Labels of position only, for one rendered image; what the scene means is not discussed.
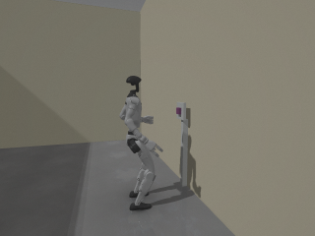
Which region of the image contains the robot right forearm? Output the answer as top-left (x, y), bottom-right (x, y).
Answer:
top-left (126, 119), bottom-right (149, 144)

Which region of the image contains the robot right foot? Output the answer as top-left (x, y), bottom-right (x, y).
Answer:
top-left (129, 202), bottom-right (152, 211)

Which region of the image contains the right robot hand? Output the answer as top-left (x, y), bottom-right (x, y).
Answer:
top-left (145, 140), bottom-right (163, 157)

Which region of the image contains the robot foot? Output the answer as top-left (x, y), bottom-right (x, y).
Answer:
top-left (129, 191), bottom-right (149, 198)
top-left (129, 202), bottom-right (152, 211)

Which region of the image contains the right robot upper arm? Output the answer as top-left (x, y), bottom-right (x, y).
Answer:
top-left (124, 96), bottom-right (140, 125)

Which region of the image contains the panel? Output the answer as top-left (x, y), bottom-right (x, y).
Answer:
top-left (176, 102), bottom-right (188, 187)

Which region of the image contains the button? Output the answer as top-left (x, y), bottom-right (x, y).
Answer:
top-left (176, 107), bottom-right (181, 115)

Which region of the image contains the robot left foot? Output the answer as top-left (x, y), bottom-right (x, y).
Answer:
top-left (129, 191), bottom-right (149, 198)

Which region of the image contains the left robot upper arm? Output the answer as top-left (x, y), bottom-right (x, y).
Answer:
top-left (119, 104), bottom-right (126, 120)

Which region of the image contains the left robot hand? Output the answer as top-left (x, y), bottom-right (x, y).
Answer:
top-left (143, 115), bottom-right (154, 125)

